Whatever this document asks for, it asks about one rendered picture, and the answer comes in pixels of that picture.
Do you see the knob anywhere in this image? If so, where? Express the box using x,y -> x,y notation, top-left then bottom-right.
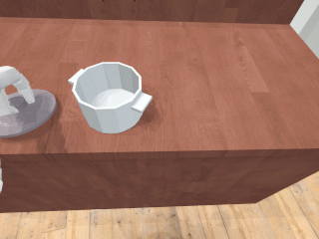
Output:
8,96 -> 28,112

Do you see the lid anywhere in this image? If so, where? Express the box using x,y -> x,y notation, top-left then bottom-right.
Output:
0,89 -> 57,138

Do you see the robot left hand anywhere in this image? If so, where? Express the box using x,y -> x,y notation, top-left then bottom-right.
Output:
0,66 -> 35,117

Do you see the pot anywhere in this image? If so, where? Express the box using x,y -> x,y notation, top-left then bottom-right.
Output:
68,62 -> 153,134

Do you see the table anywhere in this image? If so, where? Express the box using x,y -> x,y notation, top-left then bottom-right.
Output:
0,0 -> 319,213

